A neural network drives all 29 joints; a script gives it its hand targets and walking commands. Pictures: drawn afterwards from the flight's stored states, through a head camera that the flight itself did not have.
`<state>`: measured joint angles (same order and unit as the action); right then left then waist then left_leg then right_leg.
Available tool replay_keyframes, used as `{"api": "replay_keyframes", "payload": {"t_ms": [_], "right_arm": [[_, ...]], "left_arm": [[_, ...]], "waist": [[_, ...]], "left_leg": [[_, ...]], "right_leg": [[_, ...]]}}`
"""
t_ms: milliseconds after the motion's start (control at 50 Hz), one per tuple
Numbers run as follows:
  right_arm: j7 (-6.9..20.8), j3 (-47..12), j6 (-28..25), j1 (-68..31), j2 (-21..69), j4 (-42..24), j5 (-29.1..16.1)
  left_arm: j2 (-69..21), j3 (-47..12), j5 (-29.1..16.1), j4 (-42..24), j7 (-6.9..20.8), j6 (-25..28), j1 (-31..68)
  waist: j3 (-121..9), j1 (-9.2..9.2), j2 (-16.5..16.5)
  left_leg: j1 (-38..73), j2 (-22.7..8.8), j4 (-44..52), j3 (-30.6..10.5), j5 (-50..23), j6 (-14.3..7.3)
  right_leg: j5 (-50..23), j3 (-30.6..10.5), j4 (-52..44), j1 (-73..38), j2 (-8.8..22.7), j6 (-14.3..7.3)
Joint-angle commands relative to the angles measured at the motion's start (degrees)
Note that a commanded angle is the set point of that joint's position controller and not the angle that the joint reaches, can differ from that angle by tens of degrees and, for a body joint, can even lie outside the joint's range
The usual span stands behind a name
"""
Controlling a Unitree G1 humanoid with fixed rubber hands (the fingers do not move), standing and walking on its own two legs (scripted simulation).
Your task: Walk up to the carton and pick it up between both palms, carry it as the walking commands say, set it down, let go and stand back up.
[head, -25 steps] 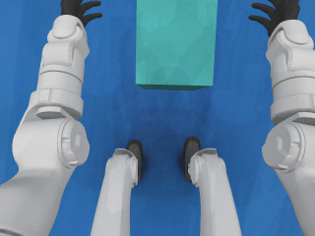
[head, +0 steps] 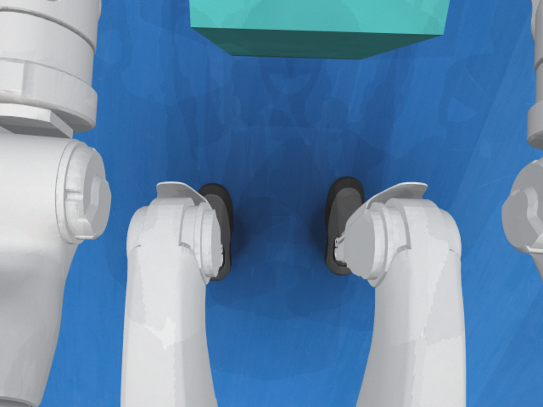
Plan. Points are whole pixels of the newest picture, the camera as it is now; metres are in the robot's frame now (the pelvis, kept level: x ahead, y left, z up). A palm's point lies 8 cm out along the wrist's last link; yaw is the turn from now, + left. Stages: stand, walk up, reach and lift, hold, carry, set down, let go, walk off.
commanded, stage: reach and lift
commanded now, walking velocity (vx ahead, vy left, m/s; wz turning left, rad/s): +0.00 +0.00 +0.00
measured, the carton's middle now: out of the picture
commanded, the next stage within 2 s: none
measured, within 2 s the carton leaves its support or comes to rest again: neither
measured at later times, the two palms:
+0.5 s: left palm out of the picture +0.59 +0.18 -0.24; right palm out of the picture +0.58 -0.21 -0.24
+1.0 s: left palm out of the picture +0.59 +0.15 -0.23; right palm out of the picture +0.58 -0.19 -0.23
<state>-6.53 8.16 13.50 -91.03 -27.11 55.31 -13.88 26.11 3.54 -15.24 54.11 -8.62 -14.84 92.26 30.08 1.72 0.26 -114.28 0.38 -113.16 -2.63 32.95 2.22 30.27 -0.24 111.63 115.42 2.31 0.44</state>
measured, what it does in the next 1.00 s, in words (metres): lowers itself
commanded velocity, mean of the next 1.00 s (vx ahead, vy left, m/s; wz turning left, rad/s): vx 0.00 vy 0.00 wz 0.00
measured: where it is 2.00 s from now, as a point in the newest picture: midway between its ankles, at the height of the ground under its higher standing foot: (277, 244)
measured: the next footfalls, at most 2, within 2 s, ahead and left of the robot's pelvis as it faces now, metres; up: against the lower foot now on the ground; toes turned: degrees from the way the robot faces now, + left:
none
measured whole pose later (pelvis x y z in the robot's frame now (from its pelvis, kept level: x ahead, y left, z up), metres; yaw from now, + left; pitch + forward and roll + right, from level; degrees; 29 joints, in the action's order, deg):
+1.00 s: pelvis +0.00 +0.00 -0.06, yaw +0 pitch +34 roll +1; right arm -5.7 4.7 5.7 -98.3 -23.9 71.6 -13.3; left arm 23.2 1.9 -14.2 68.6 -6.6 -7.2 97.6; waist 29.9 1.4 0.2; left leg -123.7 0.4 -123.9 -1.7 34.0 2.1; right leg 30.7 -2.1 122.5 125.7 1.4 1.4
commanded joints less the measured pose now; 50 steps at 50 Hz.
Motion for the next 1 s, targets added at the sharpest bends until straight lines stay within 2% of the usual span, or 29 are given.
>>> {"api": "replay_keyframes", "payload": {"t_ms": [0, 20, 40, 60, 80, 120, 160, 180, 200, 260, 280, 300, 360, 380, 400, 420, 480, 500, 520, 620, 680, 760, 780, 820, 860, 920, 940, 960, 980], "right_arm": [[-0.05, 0.31, -3.56, -22.65, -10.14, -5.31, -0.21], [0.27, -0.19, -3.85, -23.35, -8.84, -3.03, -0.93], [0.32, -0.51, -4.21, -24.76, -9.08, -2.42, -0.49], [0.71, -1.19, -4.55, -23.58, -8.31, 2.53, -0.61], [1.04, -0.94, -5.14, -24.22, -8.06, 2.28, -0.5], [1.06, -1.62, -6.12, -25.23, -8.45, 4.36, -0.33], [1.29, -1.76, -6.47, -25.34, -8.03, 8.68, -0.08], [1.24, -2.06, -6.88, -26.52, -8.26, 7.87, -0.32], [1.29, -2.56, -7.2, -25.5, -8.03, 11.03, 0.06], [1.32, -1.88, -8.19, -27.96, -8.81, 9.76, -0.02], [1.34, -1.59, -8.5, -28.36, -9.45, 9.07, -0.1], [1.16, -1.57, -8.61, -28.18, -9.77, 10.73, -0.11], [1.09, -1.9, -9.06, -26.94, -9.88, 10.46, -0.45], [1.06, -1.83, -9.38, -27.97, -9.99, 8.42, -1.27], [0.93, -1.56, -9.67, -27.75, -10.65, 7.91, -1.21], [0.83, -2.0, -9.5, -27.25, -10.37, 8.05, -1.96], [0.32, -1.51, -9.83, -26.72, -11.78, 6.16, -2.25], [0.4, -1.68, -9.62, -26.56, -11.31, 7.09, -2.26], [0.43, -1.41, -9.66, -25.92, -11.14, 4.97, -2.38], [1.01, -3.26, -9.33, -25.1, -9.31, 6.46, -2.7], [0.94, -3.21, -9.41, -24.56, -8.2, 7.38, -1.9], [1.06, -3.49, -9.57, -25.21, -6.39, 8.34, -1.94], [1.19, -3.38, -9.55, -25.35, -6.97, 9.01, -1.34], [1.08, -2.94, -9.12, -24.29, -6.37, 11.75, -0.89], [0.98, -3.36, -9.38, -26.62, -5.12, 9.47, -0.5], [0.82, -3.3, -9.59, -27.43, -4.68, 9.7, 0.64], [0.36, -1.46, -9.75, -27.7, -6.04, 8.71, 1.16], [0.48, -2.34, -9.65, -27.83, -5.08, 9.12, 1.46], [0.44, -2.64, -9.68, -28.66, -4.96, 8.02, 1.66]], "left_arm": [[10.1, 2.59, 1.34, -4.65, -0.18, 3.51, 21.59], [9.81, 2.34, 1.83, -1.95, 0.1, 4.0, 21.86], [10.06, 2.62, 1.73, -0.79, 0.36, 4.34, 21.92], [8.62, 2.19, 1.77, 3.85, 0.75, 4.58, 21.06], [7.87, 1.63, 2.23, 3.02, 1.14, 5.33, 20.81], [8.49, 1.69, 1.73, 4.08, 1.45, 6.26, 22.36], [8.91, 1.04, 2.25, 7.06, 1.71, 7.05, 23.67], [8.59, 0.43, 1.24, 6.03, 1.84, 7.35, 24.03], [8.35, 0.4, 1.3, 10.45, 2.06, 7.38, 22.58], [7.88, -0.74, 0.85, 7.8, 2.44, 8.19, 25.19], [7.34, -1.98, -0.01, 7.7, 2.46, 8.22, 24.99], [7.99, -1.65, 0.07, 7.94, 2.34, 8.5, 25.31], [8.54, -1.26, 0.36, 7.89, 1.95, 8.47, 24.36], [8.89, -1.86, 0.31, 5.18, 1.73, 8.82, 24.96], [7.8, -2.93, -0.48, 5.37, 1.57, 8.75, 24.18], [8.66, -2.49, -0.22, 4.69, 1.27, 8.73, 24.72], [8.55, -3.04, -1.15, 3.06, 0.71, 8.66, 24.62], [7.27, -3.62, -1.6, 4.99, 0.77, 8.26, 23.83], [8.19, -2.85, -0.98, 1.59, 0.56, 8.77, 23.6], [7.57, -2.0, -0.45, 4.87, 1.08, 8.48, 20.74], [6.46, -2.21, -0.7, 4.76, 1.16, 8.89, 21.5], [5.24, -2.16, -0.68, 5.32, 1.75, 9.38, 22.03], [5.1, -1.81, -0.65, 6.26, 1.73, 9.2, 22.61], [6.26, -0.89, 0.49, 8.39, 1.85, 9.06, 21.85], [5.45, -0.15, 1.49, 7.75, 1.89, 9.42, 23.01], [3.45, -1.37, 0.84, 7.61, 2.09, 9.58, 24.08], [3.37, -1.44, 1.14, 6.99, 1.84, 9.52, 24.65], [2.75, -0.76, 1.38, 8.08, 1.89, 9.42, 24.54], [2.96, -0.73, 1.89, 8.66, 1.86, 9.26, 23.86]], "waist": [[-101.88, -0.18, -1.41], [-97.34, -1.05, -0.03], [-95.49, -0.93, -1.48], [-90.48, -1.33, -0.6], [-87.99, -1.56, 0.46], [-87.19, -0.9, -0.95], [-82.56, -0.88, 0.6], [-83.21, -0.53, -0.53], [-78.91, 0.28, -1.42], [-79.27, 0.4, 0.04], [-81.22, 1.45, 0.3], [-79.15, 0.96, 0.93], [-81.7, 1.69, -0.31], [-84.99, 0.48, 0.63], [-85.9, 1.5, 0.83], [-86.51, 0.65, 1.3], [-89.5, 1.97, 1.15], [-87.23, 1.72, 1.1], [-86.61, 1.08, 1.61], [-85.66, -0.4, -0.42], [-84.09, 0.35, -0.66], [-81.3, -0.29, -0.22], [-80.07, 0.41, -0.19], [-78.2, -0.28, 0.05], [-78.36, -1.12, -0.56], [-79.55, 0.62, -0.99], [-79.82, 1.5, 0.64], [-79.25, 0.43, -0.2], [-78.67, 0.49, -0.79]], "left_leg": [[33.32, 3.0, 4.93, 6.82, -20.19, -1.0], [31.16, 2.68, 4.44, 7.12, -18.67, -1.14], [30.87, 2.4, 4.09, 6.93, -17.86, -1.12], [28.16, 2.21, 4.11, 6.87, -16.17, -1.04], [27.28, 2.27, 3.24, 6.77, -15.8, -0.96], [25.87, 2.04, 1.92, 6.96, -16.29, -0.54], [24.27, 1.53, 1.21, 6.71, -15.24, -0.31], [25.02, 1.56, 0.5, 6.21, -15.89, -0.35], [22.11, 1.63, 0.04, 6.42, -14.29, -0.28], [23.7, 1.27, -1.13, 5.73, -16.23, 0.39], [26.12, 1.23, -1.85, 5.19, -17.47, 0.13], [24.74, 1.24, -2.34, 5.5, -17.31, 0.23], [26.29, 1.17, -2.88, 5.13, -18.43, 0.35], [28.6, 1.31, -3.47, 5.38, -20.64, 0.3], [29.16, 1.36, -3.7, 5.22, -21.46, 0.15], [29.77, 1.4, -3.86, 5.54, -21.86, 0.37], [32.19, 1.5, -4.23, 4.92, -23.56, -0.03], [30.57, 1.68, -4.11, 5.06, -23.23, -0.04], [31.04, 1.83, -4.14, 5.24, -23.3, -0.14], [28.87, 1.93, -3.98, 5.36, -22.49, -0.59], [27.63, 2.06, -3.78, 5.15, -23.43, -0.49], [25.37, 2.27, -3.15, 5.32, -21.18, -0.53], [25.62, 2.32, -2.95, 5.2, -20.69, -0.47], [24.78, 2.26, -2.59, 5.33, -18.77, -0.32], [22.7, 2.58, -2.44, 6.01, -17.83, -0.17], [23.74, 2.68, -2.6, 5.71, -18.34, -0.24], [24.78, 2.78, -2.43, 5.04, -18.65, -0.24], [25.07, 3.12, -2.62, 5.58, -18.02, -0.11], [24.54, 2.96, -2.6, 5.43, -17.29, -0.19]], "right_leg": [[-24.67, 4.57, -3.84, -43.54, -3.53, 0.59], [-22.59, 4.02, -3.14, -41.1, -3.35, 0.75], [-21.24, 4.31, -2.87, -40.52, -3.2, 1.13], [-19.07, 4.49, -2.37, -37.37, -3.11, 1.06], [-18.3, 3.92, -1.54, -35.75, -3.28, 1.09], [-19.34, 3.85, -0.59, -36.9, -3.01, 1.22], [-18.02, 3.67, 0.86, -32.81, -2.92, 1.24], [-18.56, 3.47, 1.21, -33.98, -2.84, 1.51], [-17.07, 3.38, 1.13, -32.42, -2.98, 1.64], [-18.23, 3.37, 2.7, -30.64, -2.58, 1.72], [-18.72, 3.91, 3.45, -30.33, -2.57, 1.88], [-18.12, 3.63, 3.89, -28.59, -2.32, 1.82], [-19.54, 3.75, 4.72, -30.62, -2.43, 1.77], [-21.2, 3.7, 5.36, -31.1, -2.39, 1.91], [-21.47, 4.37, 5.93, -30.55, -2.47, 1.81], [-21.58, 3.89, 5.72, -30.16, -2.48, 1.63], [-23.57, 4.54, 6.45, -31.17, -2.47, 1.48], [-22.52, 4.53, 6.29, -29.29, -2.39, 1.55], [-21.74, 4.32, 6.02, -27.71, -2.64, 1.46], [-22.01, 3.6, 5.88, -29.8, -3.0, 1.76], [-23.41, 3.48, 5.96, -29.5, -3.42, 1.78], [-21.87, 3.15, 5.31, -28.95, -3.51, 1.66], [-21.03, 3.03, 5.02, -28.15, -3.75, 1.55], [-19.5, 2.93, 4.72, -28.42, -3.42, 1.53], [-19.01, 2.48, 3.91, -29.41, -3.84, 1.47], [-20.18, 2.91, 4.22, -30.12, -3.72, 1.34], [-20.09, 3.44, 4.53, -28.79, -4.06, 1.54], [-18.81, 3.33, 3.93, -28.69, -4.04, 1.35], [-18.62, 3.47, 4.08, -29.19, -4.14, 1.56]]}}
